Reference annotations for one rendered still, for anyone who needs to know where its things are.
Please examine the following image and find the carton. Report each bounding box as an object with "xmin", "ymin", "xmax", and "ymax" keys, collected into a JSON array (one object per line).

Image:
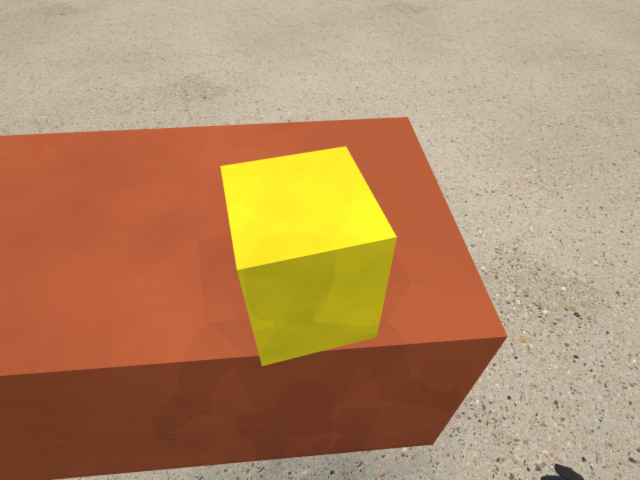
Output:
[{"xmin": 220, "ymin": 146, "xmax": 397, "ymax": 366}]

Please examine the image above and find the pedestal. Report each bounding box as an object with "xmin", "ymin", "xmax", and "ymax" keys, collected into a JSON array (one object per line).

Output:
[{"xmin": 0, "ymin": 117, "xmax": 508, "ymax": 480}]

